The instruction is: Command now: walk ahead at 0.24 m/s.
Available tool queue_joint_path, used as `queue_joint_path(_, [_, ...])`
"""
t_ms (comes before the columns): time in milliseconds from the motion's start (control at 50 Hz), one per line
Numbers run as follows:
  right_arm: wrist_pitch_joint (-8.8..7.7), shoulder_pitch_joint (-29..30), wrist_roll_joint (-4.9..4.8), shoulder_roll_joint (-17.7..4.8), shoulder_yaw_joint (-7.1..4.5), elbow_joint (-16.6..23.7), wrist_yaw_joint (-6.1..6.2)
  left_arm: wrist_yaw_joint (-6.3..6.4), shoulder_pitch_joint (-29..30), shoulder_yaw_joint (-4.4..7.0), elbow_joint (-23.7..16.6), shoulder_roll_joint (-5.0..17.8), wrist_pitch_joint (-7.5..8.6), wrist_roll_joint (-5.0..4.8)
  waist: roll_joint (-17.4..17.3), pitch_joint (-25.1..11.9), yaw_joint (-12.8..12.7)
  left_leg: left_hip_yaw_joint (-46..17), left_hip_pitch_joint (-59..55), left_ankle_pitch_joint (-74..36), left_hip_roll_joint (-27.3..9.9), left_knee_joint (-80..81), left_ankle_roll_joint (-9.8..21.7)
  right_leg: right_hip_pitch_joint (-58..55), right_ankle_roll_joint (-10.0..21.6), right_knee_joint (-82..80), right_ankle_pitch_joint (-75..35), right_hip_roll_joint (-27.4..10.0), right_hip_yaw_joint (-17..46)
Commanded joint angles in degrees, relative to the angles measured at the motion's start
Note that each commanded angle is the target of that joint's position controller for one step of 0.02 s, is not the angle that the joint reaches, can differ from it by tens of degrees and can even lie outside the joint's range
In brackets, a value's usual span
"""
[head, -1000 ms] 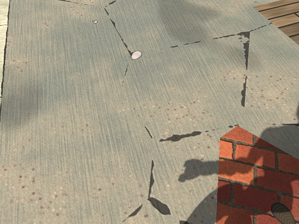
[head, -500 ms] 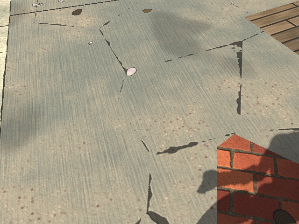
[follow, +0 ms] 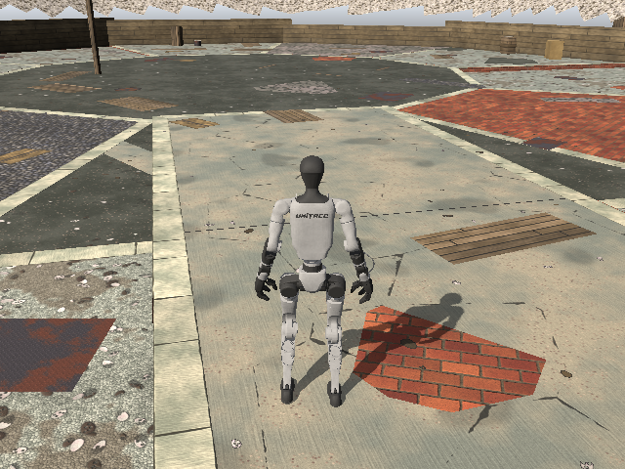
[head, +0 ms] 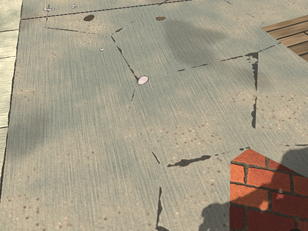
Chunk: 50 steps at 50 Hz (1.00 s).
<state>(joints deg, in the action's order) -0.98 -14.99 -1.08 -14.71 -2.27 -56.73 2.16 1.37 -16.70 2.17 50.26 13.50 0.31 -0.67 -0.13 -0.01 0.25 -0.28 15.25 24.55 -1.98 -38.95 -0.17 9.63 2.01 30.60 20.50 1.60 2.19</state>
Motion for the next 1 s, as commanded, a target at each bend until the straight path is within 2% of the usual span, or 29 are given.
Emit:
queue_joint_path(20, [-3.64, 6.1, -1.20, -4.6, -0.81, 5.6, -1.38, 0.28, -1.0, 2.63, -2.2, 10.7, 2.06, -0.45, 11.5, 10.7, -1.5, -1.1, 14.8, 6.4, -1.5, -5.9, 4.0, 2.9, 12.1, -21.8, 21.8, -18.8, 27.0])
queue_joint_path(60, [-4.93, 0.4, -1.11, -4.5, -1.03, 3.0, -2.45, 0.10, 4.3, 2.54, -3.4, 10.5, 1.99, -1.49, 8.2, 7.4, 2.5, 1.5, 1.9, -1.7, -0.6, 7.5, 5.6, 6.2, 8.5, -18.3, 12.4, -14.5, 17.7])
queue_joint_path(80, [-5.05, -5.7, -0.57, -4.6, -1.59, -0.3, -2.64, 0.00, 5.9, 2.39, -3.8, 10.0, 1.73, -1.47, 6.4, 4.6, 5.0, 4.0, -9.8, -11.0, 2.4, 12.4, 4.5, 10.8, 6.5, -14.0, 8.1, -10.6, 12.3])
queue_joint_path(100, [-4.89, -11.3, 0.17, -5.5, -2.18, -2.7, -2.76, -0.11, 6.7, 1.67, -4.3, 7.5, 1.87, -0.80, 1.9, 2.3, 6.7, -0.3, -18.2, -11.9, 0.7, 13.7, 3.9, 15.6, 4.0, -4.7, 2.8, -6.5, 6.7])
queue_joint_path(120, [-4.91, -17.7, 0.27, -10.7, -3.32, -3.3, -2.54, -0.10, 7.7, 0.46, -6.1, 3.4, 2.40, -0.02, -13.4, 0.0, 8.2, -21.6, -24.4, -1.3, -12.2, 24.1, 8.6, 24.4, -0.7, 15.5, 3.3, 0.4, -2.2])
queue_joint_path(140, [-5.52, -18.3, 0.96, -12.7, -3.16, -3.0, -3.35, 0.17, 7.5, 1.19, -7.5, 5.2, 3.38, -1.13, -17.2, 1.1, 7.2, -40.2, -23.8, 4.6, -20.3, 30.3, 15.2, 32.2, -1.0, 27.8, 12.7, 2.5, 1.4])
queue_joint_path(160, [-6.04, -12.5, 0.82, -9.6, -2.08, -1.4, -3.30, -0.15, 5.5, 1.62, -6.6, 7.0, 4.19, -2.15, -10.0, 5.5, 4.2, -37.2, -21.2, 7.2, -20.5, 30.3, 15.5, 36.2, 0.1, 34.1, 9.1, -1.8, 4.7])
queue_joint_path(180, [-6.18, -9.1, 0.59, -7.2, -1.47, 0.0, -3.21, -0.70, 4.5, 1.70, -5.5, 7.4, 4.81, -2.32, -7.3, 7.4, 2.9, -30.3, -20.1, 5.8, -17.5, 30.3, 13.3, 37.3, 1.2, 34.9, 2.7, -4.2, 4.2])
queue_joint_path(220, [-5.91, -6.9, 0.74, -6.3, -0.87, 0.9, -3.36, -1.08, 6.4, 2.30, -5.1, 7.9, 5.35, -1.08, -5.2, 7.2, 2.3, -20.6, -20.2, -6.6, -13.9, 31.0, 10.0, 37.2, 1.6, 31.3, -5.9, -7.1, 2.3])
queue_joint_path(240, [-5.51, -8.2, 0.98, -4.5, -0.28, 0.5, -3.31, -1.55, 7.1, 2.39, -5.0, 7.4, 5.29, -0.64, -5.7, 6.0, 2.5, -16.1, -20.0, -14.0, -11.8, 30.9, 9.0, 35.2, 1.3, 29.7, -8.5, -7.6, 1.0])
queue_joint_path(260, [-5.23, -10.0, 1.11, -4.2, -0.07, -0.1, -3.14, -1.98, 7.3, 2.23, -4.9, 6.2, 5.12, -0.45, -6.4, 5.0, 2.7, -13.1, -20.4, -21.4, -10.8, 30.5, 9.0, 34.4, 0.6, 28.7, -10.3, -7.4, -0.4])
queue_joint_path(300, [-4.65, -11.9, 1.16, -5.2, -0.06, -0.5, -2.51, -2.36, 9.8, 1.84, -5.8, 4.5, 4.64, -0.33, -5.3, 4.7, 3.1, -9.2, -20.3, -30.5, -9.9, 30.5, 9.6, 34.8, -1.0, 25.1, -12.9, -7.1, -2.2])
queue_joint_path(380, [-4.00, -12.3, 1.29, -7.0, -0.05, -0.1, -1.31, -2.76, 19.3, 0.66, -9.2, 2.5, 4.70, -0.64, -4.7, 7.2, 4.7, -4.7, -14.3, -30.4, -8.1, 33.6, 9.3, 29.6, -2.5, 9.4, -21.3, -5.2, -4.5])
queue_joint_path(440, [-3.97, -14.7, 0.71, -7.4, -0.25, -1.0, -1.05, -3.48, 23.9, 0.40, -10.7, 3.0, 4.97, -1.01, -4.9, 9.1, 5.2, -3.9, -14.9, -29.6, -9.6, 34.5, 9.9, 27.0, -1.6, 2.8, -24.3, -3.9, -5.0])
queue_joint_path(500, [-3.57, -14.6, 0.25, -8.0, -0.84, -1.3, -0.91, -4.32, 25.6, 0.57, -11.9, 4.4, 5.54, -1.10, -5.0, 8.9, 3.5, -3.3, -20.4, -36.5, -12.1, 31.5, 9.4, 26.0, 0.9, -0.9, -22.2, -3.5, -4.0])
queue_joint_path(540, [-3.07, -13.0, 0.59, -9.5, -1.51, -0.6, -0.83, -4.31, 21.3, 1.64, -11.0, 6.9, 5.66, -0.93, -6.6, 4.0, -0.1, -2.6, -23.6, -55.1, -12.8, 24.5, 8.3, 18.7, 2.9, -0.8, -18.6, -1.0, -5.3])
queue_joint_path(560, [-2.50, -12.1, 0.93, -9.9, -1.75, -0.3, -0.84, -3.96, 14.6, 2.70, -9.2, 8.9, 5.53, -0.98, -7.6, -0.8, -3.8, -1.6, -23.7, -65.0, -12.0, 16.3, 7.6, 10.2, 4.5, -0.7, -17.4, 0.9, -6.5])
queue_joint_path(580, [-2.06, -11.2, 1.24, -9.4, -1.52, 0.4, -0.88, -3.36, 4.4, 3.97, -6.0, 11.1, 5.19, -1.10, -7.2, -6.8, -8.6, -0.3, -18.2, -65.8, -9.6, 4.4, 5.9, -3.9, 6.4, -1.2, -18.8, 0.5, -6.0])
queue_joint_path(600, [-2.16, -12.0, 2.28, -7.1, -0.54, 1.9, -0.92, -2.57, -6.3, 4.87, -3.7, 14.9, 4.71, -0.24, 0.2, -15.4, -11.0, 0.7, -3.3, -44.6, -6.0, -14.0, 4.7, -23.1, 10.0, 0.9, -15.6, -11.3, 8.2])
queue_joint_path(620, [-3.36, -20.6, 1.44, 2.2, 1.80, 1.5, -1.88, -3.29, -8.0, 4.75, -2.2, 16.0, 4.81, 0.23, 16.1, -24.2, -5.1, -3.3, 16.3, 5.9, 5.8, -32.9, 1.9, -38.0, 19.6, -8.2, 0.7, -24.3, 38.1])
queue_joint_path(640, [-5.04, -14.3, -0.39, -5.0, 0.21, 1.9, -2.26, -3.30, -5.3, 3.28, -2.1, 10.2, 4.96, -0.20, 9.9, -17.4, -7.3, -9.1, 22.2, 7.4, 3.3, -38.9, 3.3, -31.9, 16.7, -14.4, 5.9, -21.9, 40.1])
queue_joint_path(660, [-5.99, -7.9, -1.98, -7.9, -0.81, 4.4, -2.39, -3.13, 0.3, 2.64, -2.8, 8.5, 5.22, -0.24, 7.7, -7.5, -5.7, -7.0, 25.3, 2.1, 0.5, -38.9, 4.1, -22.5, 14.3, -16.1, 2.0, -20.3, 30.7])
queue_joint_path(680, [-6.42, -5.0, -1.74, -7.7, -0.79, 5.0, -1.95, -3.28, 4.8, 2.33, -3.4, 7.8, 5.62, 0.02, 1.5, -3.4, -3.6, -5.8, 22.7, -3.4, -2.5, -36.1, 4.1, -13.4, 13.2, -17.9, -6.3, -18.4, 23.9])
queue_joint_path(700, [-6.21, -4.2, -0.92, -7.2, -1.26, 5.1, -1.61, -3.53, 7.0, 2.02, -3.5, 6.6, 5.98, 0.61, 0.2, -1.0, -1.7, -5.2, 20.2, -6.5, -4.3, -33.3, 3.6, -7.1, 12.5, -19.2, -12.7, -16.3, 18.4])
queue_joint_path(720, [-5.52, -5.9, -0.49, -6.1, -1.30, 4.9, -1.60, -3.63, 7.8, 1.71, -3.2, 5.7, 6.26, 1.24, 1.9, -1.3, 0.3, -5.6, 16.6, -8.3, -5.9, -31.7, 3.4, -3.4, 12.1, -20.8, -14.9, -14.7, 14.9])
queue_joint_path(780, [-3.74, -5.5, 0.05, -3.8, -1.16, 5.8, -1.40, -3.58, 6.6, 1.67, -1.2, 6.2, 6.78, 0.48, 3.1, 1.1, 1.9, -4.3, 16.1, -9.2, -7.5, -26.0, 1.7, 2.7, 12.9, -24.6, -16.8, -13.5, 9.6])
queue_joint_path(860, [-3.63, 4.4, 0.99, -4.3, -1.06, 9.8, -1.42, -2.05, 2.6, 2.18, 0.5, 9.1, 6.39, 0.49, 2.1, 4.1, -0.4, -3.0, 22.4, -21.4, -7.9, -11.7, -0.6, 2.1, 12.3, -26.4, -18.7, -12.2, 5.5])
queue_joint_path(920, [-4.32, 11.2, 0.78, -3.0, -0.37, 11.6, -2.11, -1.53, -0.7, 2.23, 1.7, 10.3, 5.94, -0.04, 1.9, 4.3, -2.8, -0.3, 19.0, -30.2, -5.2, 0.6, -0.6, 1.1, 10.2, -25.9, -20.3, -10.4, 1.6])
queue_joint_path(1000, [-4.64, 17.4, 0.00, -3.7, -0.08, 14.2, -3.32, -1.38, -5.5, 2.34, 4.2, 10.9, 4.91, -0.70, 2.3, 5.0, -4.7, -0.6, 20.1, -29.6, -3.7, 7.2, 0.4, -7.1, 9.6, -22.9, -20.3, -13.6, 2.2])
